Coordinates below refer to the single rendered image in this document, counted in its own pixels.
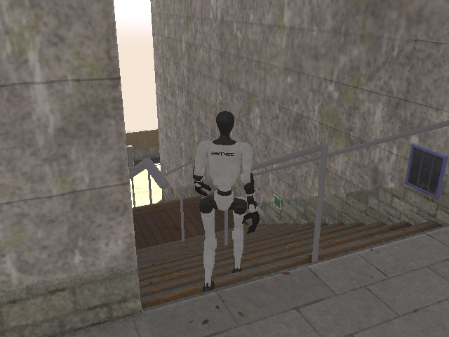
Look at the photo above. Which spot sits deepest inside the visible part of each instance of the right robot forearm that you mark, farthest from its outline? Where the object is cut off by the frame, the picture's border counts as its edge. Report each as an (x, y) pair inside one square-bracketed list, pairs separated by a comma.
[(250, 195)]

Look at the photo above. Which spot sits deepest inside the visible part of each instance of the robot left hand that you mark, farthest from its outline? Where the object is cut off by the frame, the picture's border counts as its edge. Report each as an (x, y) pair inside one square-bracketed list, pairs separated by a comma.
[(198, 189)]

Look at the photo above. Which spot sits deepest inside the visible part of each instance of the robot right upper arm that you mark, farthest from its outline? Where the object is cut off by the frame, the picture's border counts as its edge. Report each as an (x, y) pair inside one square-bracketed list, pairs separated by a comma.
[(247, 161)]

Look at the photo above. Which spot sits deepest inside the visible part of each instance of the left robot forearm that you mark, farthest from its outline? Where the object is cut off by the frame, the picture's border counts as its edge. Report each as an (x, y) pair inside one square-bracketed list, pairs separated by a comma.
[(197, 180)]

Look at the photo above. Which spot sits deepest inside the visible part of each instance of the robot left upper arm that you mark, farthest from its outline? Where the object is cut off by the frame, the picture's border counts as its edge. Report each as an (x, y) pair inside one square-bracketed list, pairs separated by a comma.
[(200, 157)]

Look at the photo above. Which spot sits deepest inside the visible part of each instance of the humanoid robot torso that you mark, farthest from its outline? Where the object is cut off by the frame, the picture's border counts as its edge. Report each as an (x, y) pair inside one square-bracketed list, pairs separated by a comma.
[(224, 168)]

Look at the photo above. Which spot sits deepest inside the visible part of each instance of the robot right hand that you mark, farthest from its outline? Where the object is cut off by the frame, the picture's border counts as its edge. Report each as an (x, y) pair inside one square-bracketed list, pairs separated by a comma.
[(255, 220)]

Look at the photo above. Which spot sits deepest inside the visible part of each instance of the left robot shin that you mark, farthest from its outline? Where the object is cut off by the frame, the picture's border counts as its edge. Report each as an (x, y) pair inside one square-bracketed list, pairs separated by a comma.
[(208, 261)]

